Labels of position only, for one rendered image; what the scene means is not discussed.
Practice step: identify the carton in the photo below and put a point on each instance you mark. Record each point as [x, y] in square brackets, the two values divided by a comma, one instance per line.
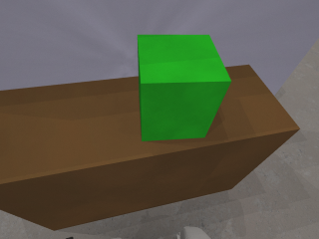
[182, 82]

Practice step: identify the pedestal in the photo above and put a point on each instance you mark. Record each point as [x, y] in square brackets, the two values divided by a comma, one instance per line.
[72, 154]

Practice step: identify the right robot thigh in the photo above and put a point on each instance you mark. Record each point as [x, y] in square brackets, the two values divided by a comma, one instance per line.
[192, 233]

